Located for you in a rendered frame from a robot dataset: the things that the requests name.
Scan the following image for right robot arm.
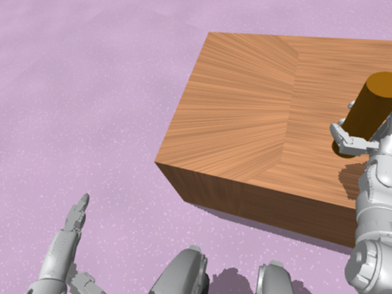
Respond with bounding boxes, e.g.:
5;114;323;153
345;154;392;294

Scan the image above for left robot arm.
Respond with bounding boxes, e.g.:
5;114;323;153
26;279;67;294

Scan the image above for right robot hand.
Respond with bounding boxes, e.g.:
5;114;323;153
330;100;392;159

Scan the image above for can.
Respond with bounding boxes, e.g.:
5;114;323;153
332;72;392;159

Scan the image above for left robot hand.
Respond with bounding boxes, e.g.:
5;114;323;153
38;194;106;294

